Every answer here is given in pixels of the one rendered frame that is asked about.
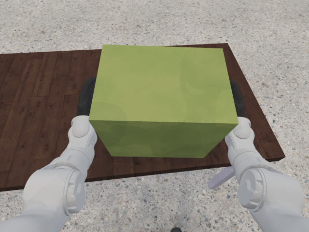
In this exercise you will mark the table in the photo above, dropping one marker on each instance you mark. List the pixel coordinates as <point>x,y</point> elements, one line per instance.
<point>39,94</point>

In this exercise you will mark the carton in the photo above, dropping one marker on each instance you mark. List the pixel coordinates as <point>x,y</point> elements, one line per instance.
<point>161,101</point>

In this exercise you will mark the right robot hand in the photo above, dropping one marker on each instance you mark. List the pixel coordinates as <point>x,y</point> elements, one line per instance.
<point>238,98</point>

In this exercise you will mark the robot right forearm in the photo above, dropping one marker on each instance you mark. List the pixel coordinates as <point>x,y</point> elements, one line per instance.
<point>242,153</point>

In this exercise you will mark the left robot upper arm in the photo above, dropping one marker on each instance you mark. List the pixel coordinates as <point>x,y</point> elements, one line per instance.
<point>51,197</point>

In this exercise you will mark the right robot upper arm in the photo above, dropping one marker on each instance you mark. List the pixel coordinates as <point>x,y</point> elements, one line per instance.
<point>274,200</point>

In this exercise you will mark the left robot hand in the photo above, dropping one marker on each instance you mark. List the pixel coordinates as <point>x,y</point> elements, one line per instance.
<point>85,97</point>

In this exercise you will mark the robot left forearm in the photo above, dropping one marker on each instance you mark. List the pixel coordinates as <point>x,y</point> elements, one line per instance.
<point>80,152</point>

